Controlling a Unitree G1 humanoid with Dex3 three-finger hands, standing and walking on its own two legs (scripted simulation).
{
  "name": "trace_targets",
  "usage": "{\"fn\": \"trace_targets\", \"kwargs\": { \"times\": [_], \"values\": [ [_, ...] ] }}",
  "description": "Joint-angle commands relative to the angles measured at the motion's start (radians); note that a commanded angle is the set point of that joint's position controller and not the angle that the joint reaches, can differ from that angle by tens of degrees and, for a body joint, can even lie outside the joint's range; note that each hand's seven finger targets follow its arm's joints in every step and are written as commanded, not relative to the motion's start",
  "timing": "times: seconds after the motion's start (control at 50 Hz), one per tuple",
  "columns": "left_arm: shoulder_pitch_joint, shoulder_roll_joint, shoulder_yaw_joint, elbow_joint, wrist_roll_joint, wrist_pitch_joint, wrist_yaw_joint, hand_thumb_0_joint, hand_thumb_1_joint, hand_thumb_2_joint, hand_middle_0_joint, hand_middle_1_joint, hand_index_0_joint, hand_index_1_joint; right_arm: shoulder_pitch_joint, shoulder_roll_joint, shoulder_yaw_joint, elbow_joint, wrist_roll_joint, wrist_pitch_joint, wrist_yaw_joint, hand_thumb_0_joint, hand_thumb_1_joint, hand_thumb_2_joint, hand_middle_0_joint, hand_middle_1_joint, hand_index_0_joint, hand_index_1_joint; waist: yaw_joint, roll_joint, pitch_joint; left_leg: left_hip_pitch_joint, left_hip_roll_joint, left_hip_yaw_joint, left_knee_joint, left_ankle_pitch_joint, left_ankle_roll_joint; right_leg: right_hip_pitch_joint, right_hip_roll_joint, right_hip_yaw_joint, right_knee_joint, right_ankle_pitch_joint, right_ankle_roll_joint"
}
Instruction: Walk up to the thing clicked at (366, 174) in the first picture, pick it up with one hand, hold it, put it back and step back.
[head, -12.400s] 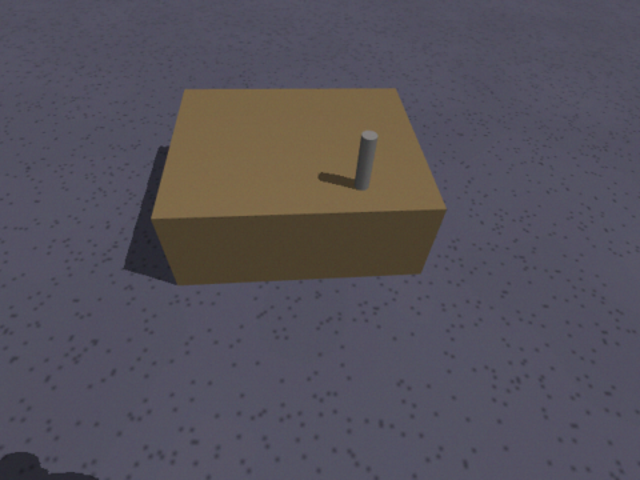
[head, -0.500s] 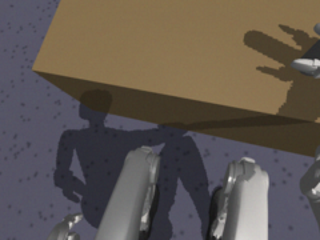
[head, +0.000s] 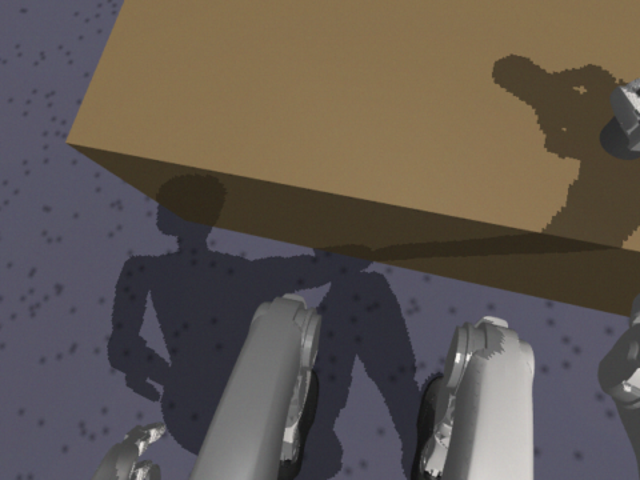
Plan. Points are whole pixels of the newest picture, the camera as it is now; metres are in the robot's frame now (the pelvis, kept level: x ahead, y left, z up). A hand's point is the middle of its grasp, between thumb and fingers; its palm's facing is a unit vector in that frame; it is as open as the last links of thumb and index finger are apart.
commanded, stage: settle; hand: right
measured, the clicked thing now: out of the picture +0.53 -0.29 +0.05
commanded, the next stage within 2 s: lift in 0.98 s
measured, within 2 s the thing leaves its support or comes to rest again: leaves its support in 0.04 s
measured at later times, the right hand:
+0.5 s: hand out of the picture +0.53 -0.30 +0.09, palm faces +0.29 +0.96 -0.02, open 7.8 cm
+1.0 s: hand out of the picture +0.53 -0.30 +0.12, palm faces +0.30 +0.96 -0.01, open 7.8 cm
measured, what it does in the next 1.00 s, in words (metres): rises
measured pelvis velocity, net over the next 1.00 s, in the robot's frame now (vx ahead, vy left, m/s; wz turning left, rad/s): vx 0.02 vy -0.01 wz -0.03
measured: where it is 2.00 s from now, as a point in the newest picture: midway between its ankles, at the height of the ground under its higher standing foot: (358, 449)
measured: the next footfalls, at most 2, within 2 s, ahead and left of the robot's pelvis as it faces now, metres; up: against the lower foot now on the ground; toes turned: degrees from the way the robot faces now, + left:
none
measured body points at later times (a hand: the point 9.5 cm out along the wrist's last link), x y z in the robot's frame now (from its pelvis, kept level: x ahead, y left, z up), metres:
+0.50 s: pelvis +0.01 +0.00 +0.07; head +0.23 -0.05 +0.46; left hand +0.10 +0.28 -0.05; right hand +0.51 -0.35 +0.09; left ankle +0.08 +0.12 -0.38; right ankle +0.09 -0.14 -0.38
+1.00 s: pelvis +0.02 -0.01 +0.10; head +0.23 -0.06 +0.50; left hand +0.11 +0.26 -0.01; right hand +0.51 -0.35 +0.12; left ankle +0.08 +0.12 -0.38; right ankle +0.09 -0.14 -0.38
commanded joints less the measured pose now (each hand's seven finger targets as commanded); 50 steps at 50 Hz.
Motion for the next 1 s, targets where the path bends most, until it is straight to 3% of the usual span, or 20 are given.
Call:
{"fn": "trace_targets", "kwargs": {
  "times": [0.0, 0.02, 0.06, 0.3, 0.34, 0.38, 0.5, 0.56, 0.62, 0.64, 0.68, 0.7, 0.74, 0.76, 0.78, 0.82, 0.86, 0.92, 0.94, 0.98],
  "values": [
    [0.185, 0.206, 0.089, -0.037, -0.011, -0.013, 0.025, 0.0, 0.902, 0.894, -0.196, -0.295, -0.197, -0.293, -0.427, -0.326, -0.022, -0.331, 0.03, -0.072, -0.014, 0.0, -0.484, -1.453, 1.436, 1.562, 1.473, 1.563, -0.021, -0.251, -0.811, 0.387, -0.016, 0.015, -0.304, 0.266, 0.034, 0.637, 0.021, -0.057, -0.243, 0.176, -0.053],
    [0.194, 0.206, 0.094, -0.029, -0.012, -0.015, 0.026, 0.0, 0.904, 0.894, -0.197, -0.296, -0.198, -0.294, -0.428, -0.305, -0.011, -0.336, 0.033, -0.068, -0.014, 0.0, -0.463, -1.458, 1.445, 1.572, 1.484, 1.573, -0.006, -0.253, -0.806, 0.394, -0.014, 0.016, -0.308, 0.291, 0.032, 0.648, 0.022, -0.055, -0.244, 0.197, -0.053],
    [0.194, 0.212, 0.103, -0.023, -0.017, -0.019, 0.032, 0.0, 0.906, 0.892, -0.196, -0.294, -0.197, -0.292, -0.423, -0.327, -0.024, -0.339, 0.034, -0.06, -0.02, 0.0, -0.446, -1.428, 1.44, 1.552, 1.479, 1.552, -0.016, -0.254, -0.795, 0.396, -0.014, 0.011, -0.324, 0.274, 0.035, 0.653, 0.022, -0.055, -0.264, 0.183, -0.053],
    [0.192, 0.202, 0.115, -0.01, -0.037, -0.042, 0.038, 0.0, 0.906, 0.89, -0.2, -0.297, -0.203, -0.294, -0.35, -0.262, 0.007, -0.205, 0.045, -0.044, -0.001, 0.0, -0.365, -1.338, 1.421, 1.485, 1.46, 1.486, -0.007, -0.181, -0.672, 0.433, -0.007, -0.004, -0.435, 0.276, 0.032, 0.686, 0.029, -0.055, -0.365, 0.185, -0.062],
    [0.186, 0.183, 0.102, -0.026, -0.039, -0.043, 0.033, 0.0, 0.906, 0.89, -0.2, -0.297, -0.203, -0.294, -0.381, -0.28, -0.001, -0.259, 0.05, -0.057, 0.001, 0.0, -0.348, -1.327, 1.399, 1.47, 1.438, 1.471, -0.024, -0.175, -0.706, 0.482, -0.006, -0.013, -0.455, 0.284, 0.031, 0.688, 0.029, -0.06, -0.379, 0.19, -0.064],
    [0.188, 0.204, 0.117, -0.023, -0.04, -0.045, 0.032, 0.0, 0.904, 0.891, -0.199, -0.297, -0.201, -0.295, -0.31, -0.262, -0.007, -0.172, 0.051, -0.049, 0.005, 0.0, -0.368, -1.312, 1.403, 1.459, 1.438, 1.46, -0.018, -0.168, -0.677, 0.481, -0.004, -0.009, -0.461, 0.288, 0.03, 0.703, 0.032, -0.057, -0.391, 0.197, -0.063],
    [0.187, 0.189, 0.11, -0.037, -0.037, -0.044, 0.026, 0.0, 0.91, 0.884, -0.197, -0.297, -0.201, -0.292, -0.381, -0.273, -0.002, -0.277, 0.049, -0.075, 0.003, 0.0, -0.354, -1.265, 1.338, 1.4, 1.37, 1.401, -0.032, -0.221, -0.74, 0.483, -0.003, -0.005, -0.475, 0.307, 0.037, 0.826, 0.028, -0.046, -0.428, 0.257, -0.058],
    [0.2, 0.214, 0.13, -0.021, -0.036, -0.051, 0.031, 0.0, 0.901, 0.889, -0.198, -0.298, -0.2, -0.296, -0.356, -0.248, 0.01, -0.224, 0.052, -0.072, 0.003, 0.0, -0.376, -1.281, 1.346, 1.411, 1.378, 1.412, -0.013, -0.222, -0.725, 0.48, -0.003, -0.004, -0.491, 0.304, 0.035, 0.838, 0.031, -0.043, -0.44, 0.25, -0.056],
    [0.198, 0.198, 0.117, -0.027, -0.033, -0.048, 0.03, 0.0, 0.906, 0.885, -0.197, -0.298, -0.2, -0.294, -0.389, -0.284, -0.008, -0.288, 0.049, -0.082, -0.008, 0.0, -0.383, -1.295, 1.336, 1.417, 1.37, 1.418, -0.034, -0.226, -0.751, 0.496, -0.004, -0.009, -0.504, 0.324, 0.035, 0.87, 0.028, -0.047, -0.443, 0.283, -0.058],
    [0.198, 0.201, 0.122, -0.024, -0.032, -0.048, 0.029, 0.0, 0.903, 0.888, -0.196, -0.297, -0.198, -0.295, -0.399, -0.247, 0.024, -0.283, 0.049, -0.082, -0.005, 0.0, -0.378, -1.303, 1.34, 1.426, 1.373, 1.427, -0.022, -0.245, -0.759, 0.504, -0.001, -0.012, -0.507, 0.331, 0.036, 0.889, 0.03, -0.05, -0.446, 0.292, -0.056],
    [0.208, 0.193, 0.121, -0.02, -0.032, -0.05, 0.029, 0.0, 0.902, 0.891, -0.195, -0.297, -0.196, -0.295, -0.382, -0.243, 0.02, -0.277, 0.05, -0.081, -0.004, 0.0, -0.383, -1.311, 1.358, 1.441, 1.392, 1.441, -0.016, -0.219, -0.777, 0.546, -0.003, -0.015, -0.523, 0.377, 0.028, 0.89, 0.029, -0.051, -0.435, 0.326, -0.061],
    [0.201, 0.18, 0.11, -0.023, -0.034, -0.051, 0.029, 0.0, 0.907, 0.888, -0.195, -0.297, -0.197, -0.294, -0.401, -0.254, 0.018, -0.288, 0.05, -0.084, -0.007, 0.0, -0.38, -1.325, 1.354, 1.45, 1.389, 1.451, -0.022, -0.207, -0.771, 0.556, -0.004, -0.019, -0.531, 0.369, 0.028, 0.867, 0.031, -0.056, -0.44, 0.309, -0.062],
    [0.208, 0.207, 0.13, -0.015, -0.032, -0.05, 0.033, 0.0, 0.905, 0.89, -0.194, -0.297, -0.195, -0.295, -0.322, -0.241, 0.009, -0.197, 0.046, -0.072, -0.012, 0.0, -0.433, -1.352, 1.368, 1.469, 1.401, 1.47, -0.011, -0.172, -0.731, 0.583, -0.004, -0.017, -0.547, 0.361, 0.024, 0.827, 0.034, -0.059, -0.453, 0.275, -0.062],
    [0.205, 0.205, 0.128, -0.016, -0.032, -0.051, 0.031, 0.0, 0.914, 0.886, -0.195, -0.298, -0.199, -0.294, -0.34, -0.218, 0.026, -0.212, 0.05, -0.075, -0.01, 0.0, -0.412, -1.349, 1.349, 1.462, 1.383, 1.463, -0.014, -0.19, -0.714, 0.557, -0.003, -0.016, -0.543, 0.343, 0.028, 0.836, 0.033, -0.057, -0.466, 0.269, -0.06],
    [0.204, 0.195, 0.122, -0.014, -0.029, -0.05, 0.028, 0.0, 0.911, 0.884, -0.196, -0.3, -0.2, -0.295, -0.383, -0.238, 0.021, -0.254, 0.044, -0.086, -0.012, 0.0, -0.406, -1.35, 1.36, 1.468, 1.394, 1.469, -0.015, -0.206, -0.725, 0.543, -0.003, -0.014, -0.54, 0.342, 0.031, 0.86, 0.032, -0.052, -0.467, 0.281, -0.059],
    [0.198, 0.201, 0.124, -0.02, -0.032, -0.051, 0.029, 0.0, 0.909, 0.887, -0.196, -0.299, -0.199, -0.296, -0.36, -0.26, 0.005, -0.238, 0.041, -0.087, -0.017, 0.0, -0.395, -1.35, 1.36, 1.469, 1.395, 1.47, -0.027, -0.224, -0.722, 0.535, -0.002, -0.007, -0.544, 0.33, 0.034, 0.894, 0.034, -0.045, -0.487, 0.286, -0.055],
    [0.189, 0.198, 0.124, -0.024, -0.033, -0.05, 0.027, 0.0, 0.912, 0.884, -0.194, -0.299, -0.198, -0.293, -0.328, -0.226, 0.023, -0.204, 0.039, -0.088, -0.015, 0.0, -0.404, -1.358, 1.344, 1.467, 1.38, 1.468, -0.018, -0.207, -0.702, 0.515, -0.003, -0.003, -0.545, 0.312, 0.035, 0.9, 0.033, -0.04, -0.492, 0.271, -0.055],
    [0.193, 0.197, 0.122, -0.026, -0.032, -0.053, 0.026, 0.0, 0.915, 0.885, -0.194, -0.298, -0.199, -0.293, -0.333, -0.229, 0.008, -0.216, 0.046, -0.097, -0.018, 0.0, -0.392, -1.355, 1.313, 1.453, 1.35, 1.454, -0.023, -0.189, -0.695, 0.527, -0.001, -0.002, -0.552, 0.317, 0.033, 0.903, 0.03, -0.031, -0.507, 0.269, -0.055],
    [0.195, 0.197, 0.122, -0.025, -0.03, -0.053, 0.027, 0.0, 0.913, 0.885, -0.194, -0.299, -0.198, -0.294, -0.341, -0.24, 0.009, -0.235, 0.044, -0.099, -0.019, 0.0, -0.391, -1.369, 1.321, 1.468, 1.359, 1.468, -0.019, -0.203, -0.702, 0.535, -0.001, -0.005, -0.556, 0.331, 0.033, 0.908, 0.031, -0.037, -0.501, 0.282, -0.056],
    [0.192, 0.182, 0.116, -0.034, -0.032, -0.053, 0.024, 0.0, 0.912, 0.886, -0.193, -0.297, -0.196, -0.293, -0.365, -0.202, 0.037, -0.256, 0.046, -0.103, -0.015, 0.0, -0.381, -1.361, 1.308, 1.457, 1.345, 1.458, -0.014, -0.21, -0.716, 0.554, 0.001, -0.005, -0.563, 0.325, 0.035, 0.916, 0.033, -0.038, -0.518, 0.274, -0.056]
  ]
}}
